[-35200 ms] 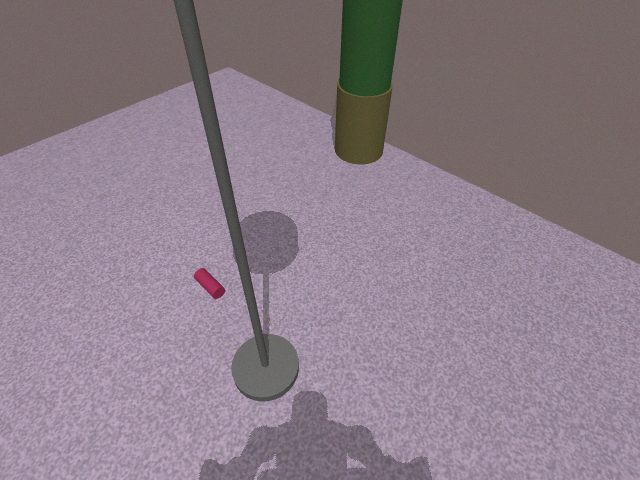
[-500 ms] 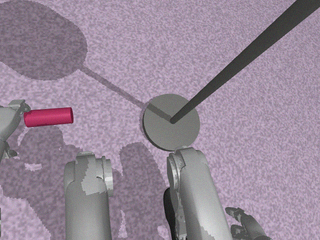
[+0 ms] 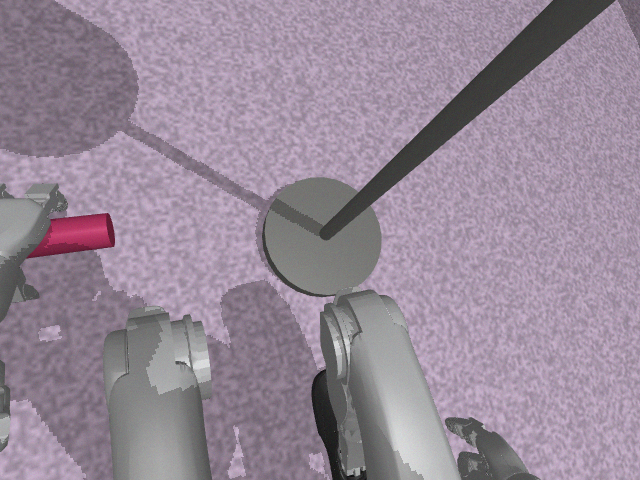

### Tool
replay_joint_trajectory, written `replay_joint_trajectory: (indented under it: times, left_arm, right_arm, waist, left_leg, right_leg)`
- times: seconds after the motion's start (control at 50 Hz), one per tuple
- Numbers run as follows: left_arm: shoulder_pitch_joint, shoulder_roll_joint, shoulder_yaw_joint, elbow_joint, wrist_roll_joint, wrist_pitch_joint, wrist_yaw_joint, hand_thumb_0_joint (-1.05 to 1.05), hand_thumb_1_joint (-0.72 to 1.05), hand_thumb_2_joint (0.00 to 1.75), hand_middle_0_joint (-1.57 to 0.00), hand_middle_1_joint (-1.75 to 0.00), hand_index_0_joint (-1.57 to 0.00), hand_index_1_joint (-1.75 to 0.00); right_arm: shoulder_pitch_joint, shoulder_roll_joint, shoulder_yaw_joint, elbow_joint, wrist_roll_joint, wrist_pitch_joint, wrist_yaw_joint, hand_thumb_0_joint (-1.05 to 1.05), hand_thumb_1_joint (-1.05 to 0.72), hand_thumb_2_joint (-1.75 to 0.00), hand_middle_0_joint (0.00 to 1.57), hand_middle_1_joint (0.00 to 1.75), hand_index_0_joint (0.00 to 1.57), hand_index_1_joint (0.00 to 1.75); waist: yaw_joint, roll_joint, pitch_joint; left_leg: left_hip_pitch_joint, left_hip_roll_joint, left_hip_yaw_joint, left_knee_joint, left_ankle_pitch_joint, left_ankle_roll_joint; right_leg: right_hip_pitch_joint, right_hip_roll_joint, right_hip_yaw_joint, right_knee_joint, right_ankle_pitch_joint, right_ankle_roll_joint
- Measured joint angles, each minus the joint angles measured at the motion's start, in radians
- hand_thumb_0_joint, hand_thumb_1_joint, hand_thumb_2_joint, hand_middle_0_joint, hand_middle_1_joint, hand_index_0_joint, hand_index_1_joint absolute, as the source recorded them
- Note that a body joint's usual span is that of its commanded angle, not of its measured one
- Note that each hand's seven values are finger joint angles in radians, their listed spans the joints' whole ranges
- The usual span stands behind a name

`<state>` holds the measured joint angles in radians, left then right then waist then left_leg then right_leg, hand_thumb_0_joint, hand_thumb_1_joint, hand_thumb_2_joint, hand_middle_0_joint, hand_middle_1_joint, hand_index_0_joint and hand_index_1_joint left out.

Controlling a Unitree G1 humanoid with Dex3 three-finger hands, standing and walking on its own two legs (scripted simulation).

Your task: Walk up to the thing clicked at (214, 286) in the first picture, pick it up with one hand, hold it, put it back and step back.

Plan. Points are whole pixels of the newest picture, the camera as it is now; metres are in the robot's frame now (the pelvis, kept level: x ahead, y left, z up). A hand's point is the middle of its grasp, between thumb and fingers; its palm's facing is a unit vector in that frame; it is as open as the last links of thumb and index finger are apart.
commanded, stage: approach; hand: left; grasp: from above
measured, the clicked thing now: (63, 235) +0.45 +0.31 -0.29
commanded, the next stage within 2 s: close in in 0.48 s
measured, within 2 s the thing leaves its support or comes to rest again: neither
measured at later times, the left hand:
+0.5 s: hand (20, 224) +0.44 +0.32 -0.17, palm faces -0.51 -0.06 -0.86, open 13.0 cm
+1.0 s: hand (47, 258) +0.41 +0.31 -0.23, palm faces -0.40 -0.07 -0.92, open 13.2 cm
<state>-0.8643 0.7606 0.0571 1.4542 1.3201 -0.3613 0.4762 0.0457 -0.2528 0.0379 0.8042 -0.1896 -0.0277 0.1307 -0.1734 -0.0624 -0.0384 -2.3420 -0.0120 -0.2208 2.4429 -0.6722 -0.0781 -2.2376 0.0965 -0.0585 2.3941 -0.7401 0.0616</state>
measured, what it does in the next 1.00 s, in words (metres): stands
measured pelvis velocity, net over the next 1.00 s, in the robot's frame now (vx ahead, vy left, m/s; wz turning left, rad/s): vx -0.01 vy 0.02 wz -0.06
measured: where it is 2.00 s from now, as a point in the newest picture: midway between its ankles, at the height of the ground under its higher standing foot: (262, 470)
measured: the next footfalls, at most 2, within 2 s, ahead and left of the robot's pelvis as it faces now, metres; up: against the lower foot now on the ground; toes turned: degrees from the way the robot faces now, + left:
none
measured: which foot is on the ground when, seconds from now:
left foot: down 0.00-1.00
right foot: down 0.00-1.00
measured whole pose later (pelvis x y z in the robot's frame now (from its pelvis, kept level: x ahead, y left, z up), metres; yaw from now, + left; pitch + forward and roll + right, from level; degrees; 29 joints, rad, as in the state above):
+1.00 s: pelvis -0.01 +0.02 -0.01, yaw -3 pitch +29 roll -11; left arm -0.90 0.81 0.10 1.62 1.44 -0.31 0.69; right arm -0.03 -0.28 0.10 0.76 -0.22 -0.04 0.16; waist -0.25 -0.12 -0.01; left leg -2.38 -0.01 -0.24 2.51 -0.65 -0.05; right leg -2.24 0.10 -0.08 2.41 -0.72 0.04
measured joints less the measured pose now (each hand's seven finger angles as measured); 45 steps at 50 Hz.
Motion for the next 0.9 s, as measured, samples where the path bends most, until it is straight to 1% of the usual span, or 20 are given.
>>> replay_joint_trajectory:
  times: [0.04, 0.08, 0.1, 0.16, 0.22, 0.26, 0.3, 0.34, 0.38, 0.44, 0.52, 0.58, 0.62, 0.66, 0.68, 0.72, 0.76, 0.82, 0.86, 0.9]
  left_arm:
    - [-0.023, -0.017, -0.014, 0.011, 0.009, 0.012, 0.025, 0.00, -0.25, 0.76, -0.27, -0.87, -0.30, -0.84]
    - [-0.041, -0.037, -0.013, 0.017, 0.022, 0.033, 0.055, 0.00, -0.26, 0.77, -0.26, -0.89, -0.29, -0.86]
    - [-0.051, -0.047, -0.009, 0.024, 0.027, 0.047, 0.071, 0.00, -0.27, 0.77, -0.25, -0.90, -0.29, -0.87]
    - [-0.081, -0.068, 0.024, 0.054, 0.037, 0.101, 0.112, 0.00, -0.28, 0.79, -0.24, -0.91, -0.27, -0.88]
    - [-0.113, -0.075, 0.035, 0.089, 0.033, 0.165, 0.122, 0.00, -0.29, 0.79, -0.24, -0.91, -0.27, -0.88]
    - [-0.126, -0.074, 0.042, 0.098, 0.019, 0.200, 0.113, 0.01, -0.29, 0.80, -0.25, -0.90, -0.27, -0.88]
    - [-0.129, -0.067, 0.048, 0.093, -0.005, 0.229, 0.097, 0.01, -0.29, 0.80, -0.25, -0.89, -0.27, -0.87]
    - [-0.119, -0.058, 0.056, 0.079, -0.033, 0.248, 0.071, 0.01, -0.30, 0.80, -0.25, -0.88, -0.28, -0.86]
    - [-0.102, -0.045, 0.063, 0.056, -0.069, 0.259, 0.036, 0.01, -0.30, 0.81, -0.26, -0.87, -0.27, -0.86]
    - [-0.073, -0.015, 0.063, 0.029, -0.115, 0.259, -0.032, 0.01, -0.31, 0.81, -0.25, -0.87, -0.27, -0.85]
    - [-0.035, 0.040, 0.058, 0.002, -0.154, 0.217, -0.130, 0.01, -0.33, 0.82, -0.25, -0.88, -0.26, -0.86]
    - [-0.007, 0.076, 0.052, -0.032, -0.165, 0.157, -0.190, 0.01, -0.32, 0.81, -0.25, -0.88, -0.27, -0.87]
    - [0.013, 0.089, 0.037, -0.068, -0.169, 0.106, -0.214, 0.01, -0.31, 0.80, -0.26, -0.88, -0.28, -0.86]
    - [0.032, 0.091, 0.017, -0.104, -0.163, 0.049, -0.221, 0.00, -0.30, 0.78, -0.26, -0.89, -0.29, -0.86]
    - [0.039, 0.089, 0.008, -0.116, -0.156, 0.019, -0.217, 0.00, -0.29, 0.77, -0.26, -0.89, -0.29, -0.87]
    - [0.046, 0.079, -0.003, -0.123, -0.137, -0.036, -0.188, 0.00, -0.28, 0.76, -0.26, -0.90, -0.29, -0.87]
    - [0.051, 0.067, 0.002, -0.112, -0.103, -0.076, -0.132, 0.00, -0.28, 0.75, -0.25, -0.91, -0.29, -0.87]
    - [0.060, 0.052, 0.037, -0.081, -0.021, -0.100, -0.027, 0.00, -0.28, 0.76, -0.23, -0.93, -0.28, -0.88]
    - [0.053, 0.044, 0.054, -0.039, 0.031, -0.088, 0.044, 0.00, -0.29, 0.77, -0.22, -0.93, -0.26, -0.89]
    - [0.031, 0.041, 0.065, 0.028, 0.075, -0.061, 0.109, 0.00, -0.30, 0.78, -0.20, -0.94, -0.24, -0.90]
  right_arm:
    - [0.001, 0.000, 0.006, -0.003, -0.003, -0.009, 0.000, 0.00, -0.91, -0.89, 0.21, 0.30, 0.20, 0.29]
    - [0.005, -0.001, 0.012, -0.007, -0.004, -0.016, 0.000, 0.00, -0.91, -0.89, 0.21, 0.30, 0.20, 0.29]
    - [0.007, -0.001, 0.014, -0.009, -0.004, -0.019, 0.000, 0.00, -0.91, -0.89, 0.21, 0.30, 0.20, 0.29]
    - [0.015, -0.004, 0.025, -0.020, -0.005, -0.023, 0.003, 0.00, -0.91, -0.89, 0.21, 0.30, 0.20, 0.29]
    - [0.026, -0.011, 0.037, -0.031, 0.000, -0.022, 0.008, 0.00, -0.91, -0.89, 0.20, 0.30, 0.20, 0.29]
    - [0.034, -0.017, 0.046, -0.036, 0.005, -0.021, 0.011, 0.00, -0.91, -0.89, 0.20, 0.30, 0.20, 0.29]
    - [0.042, -0.021, 0.053, -0.040, 0.012, -0.021, 0.013, 0.00, -0.91, -0.89, 0.20, 0.30, 0.20, 0.29]
    - [0.050, -0.023, 0.057, -0.044, 0.020, -0.018, 0.015, 0.00, -0.91, -0.89, 0.20, 0.30, 0.20, 0.29]
    - [0.057, -0.021, 0.060, -0.047, 0.030, -0.013, 0.015, 0.00, -0.91, -0.89, 0.20, 0.30, 0.20, 0.29]
    - [0.061, -0.017, 0.069, -0.049, 0.043, -0.004, 0.012, 0.00, -0.91, -0.89, 0.20, 0.30, 0.20, 0.29]
    - [0.057, -0.014, 0.075, -0.057, 0.048, 0.003, 0.005, 0.00, -0.91, -0.89, 0.21, 0.30, 0.20, 0.29]
    - [0.050, -0.020, 0.073, -0.065, 0.041, 0.007, 0.001, 0.00, -0.91, -0.89, 0.21, 0.30, 0.20, 0.30]
    - [0.046, -0.028, 0.067, -0.070, 0.036, 0.008, 0.000, 0.00, -0.91, -0.89, 0.21, 0.30, 0.20, 0.30]
    - [0.039, -0.038, 0.059, -0.072, 0.028, 0.010, 0.000, 0.00, -0.91, -0.89, 0.21, 0.30, 0.20, 0.30]
    - [0.034, -0.043, 0.055, -0.071, 0.023, 0.013, 0.000, 0.00, -0.91, -0.89, 0.21, 0.30, 0.20, 0.30]
    - [0.020, -0.051, 0.051, -0.066, 0.013, 0.019, 0.002, 0.00, -0.91, -0.89, 0.21, 0.30, 0.20, 0.30]
    - [0.000, -0.056, 0.054, -0.063, 0.005, 0.025, 0.004, 0.00, -0.91, -0.89, 0.21, 0.30, 0.20, 0.29]
    - [-0.029, -0.054, 0.055, -0.066, -0.004, 0.028, 0.007, 0.00, -0.91, -0.89, 0.21, 0.30, 0.20, 0.29]
    - [-0.045, -0.048, 0.052, -0.065, -0.012, 0.024, 0.011, 0.00, -0.90, -0.89, 0.20, 0.30, 0.20, 0.29]
    - [-0.059, -0.041, 0.053, -0.061, -0.018, 0.018, 0.017, 0.00, -0.90, -0.89, 0.20, 0.30, 0.20, 0.29]
  waist:
    - [-0.016, -0.002, 0.004]
    - [-0.036, -0.002, 0.005]
    - [-0.047, -0.002, 0.005]
    - [-0.081, 0.007, 0.004]
    - [-0.108, 0.022, 0.006]
    - [-0.117, 0.036, 0.009]
    - [-0.121, 0.048, 0.015]
    - [-0.119, 0.058, 0.022]
    - [-0.111, 0.063, 0.030]
    - [-0.094, 0.064, 0.038]
    - [-0.063, 0.055, 0.051]
    - [-0.035, 0.041, 0.067]
    - [-0.012, 0.031, 0.076]
    - [0.009, 0.021, 0.084]
    - [0.017, 0.016, 0.086]
    - [0.026, 0.003, 0.085]
    - [0.023, -0.010, 0.084]
    - [0.002, -0.030, 0.073]
    - [-0.016, -0.044, 0.060]
    - [-0.035, -0.054, 0.045]
  left_leg:
    - [-0.004, 0.000, -0.003, 0.002, 0.002, -0.003]
    - [-0.008, 0.001, -0.005, 0.004, 0.003, -0.007]
    - [-0.010, 0.002, -0.006, 0.004, 0.003, -0.007]
    - [-0.017, 0.006, -0.005, 0.005, 0.005, -0.006]
    - [-0.025, 0.010, -0.002, 0.002, 0.007, 0.000]
    - [-0.029, 0.014, 0.000, 0.001, 0.007, 0.007]
    - [-0.028, 0.018, 0.003, -0.001, 0.006, 0.014]
    - [-0.022, 0.022, 0.005, -0.002, 0.001, 0.021]
    - [-0.012, 0.026, 0.008, -0.002, -0.005, 0.030]
    - [0.001, 0.027, 0.012, -0.005, -0.012, 0.040]
    - [0.014, 0.020, 0.009, -0.008, -0.015, 0.037]
    - [0.020, 0.011, 0.002, -0.009, -0.013, 0.027]
    - [0.023, 0.005, -0.006, -0.008, -0.011, 0.013]
    - [0.026, 0.000, -0.015, -0.004, -0.011, 0.001]
    - [0.028, -0.001, -0.019, -0.001, -0.011, 0.000]
    - [0.031, -0.003, -0.026, 0.007, -0.014, 0.002]
    - [0.034, -0.004, -0.031, 0.017, -0.017, 0.005]
    - [0.030, -0.003, -0.035, 0.032, -0.017, 0.011]
    - [0.021, 0.000, -0.032, 0.041, -0.014, 0.017]
    - [0.006, 0.003, -0.028, 0.049, -0.006, 0.022]
  right_leg:
    - [-0.004, 0.001, -0.002, 0.001, 0.003, 0.000]
    - [-0.010, 0.003, -0.004, 0.001, 0.006, -0.002]
    - [-0.013, 0.004, -0.004, 0.002, 0.008, -0.003]
    - [-0.023, 0.007, -0.004, 0.001, 0.014, -0.002]
    - [-0.035, 0.011, -0.001, -0.001, 0.021, 0.000]
    - [-0.041, 0.014, 0.000, -0.003, 0.024, 0.003]
    - [-0.043, 0.016, 0.002, -0.005, 0.026, 0.005]
    - [-0.041, 0.019, 0.004, -0.006, 0.025, 0.008]
    - [-0.033, 0.020, 0.006, -0.006, 0.022, 0.009]
    - [-0.021, 0.019, 0.008, -0.006, 0.015, 0.007]
    - [-0.003, 0.012, 0.004, -0.008, 0.006, 0.003]
    - [0.012, 0.004, -0.003, -0.012, 0.000, 0.001]
    - [0.021, 0.001, -0.009, -0.015, -0.002, 0.002]
    - [0.033, -0.001, -0.015, -0.018, -0.005, 0.003]
    - [0.038, -0.002, -0.018, -0.019, -0.006, 0.005]
    - [0.049, -0.001, -0.023, -0.019, -0.010, 0.009]
    - [0.059, 0.000, -0.028, -0.017, -0.012, 0.010]
    - [0.061, 0.004, -0.032, -0.011, -0.009, 0.000]
    - [0.052, 0.004, -0.031, -0.004, -0.002, -0.008]
    - [0.037, 0.004, -0.030, 0.003, 0.005, -0.017]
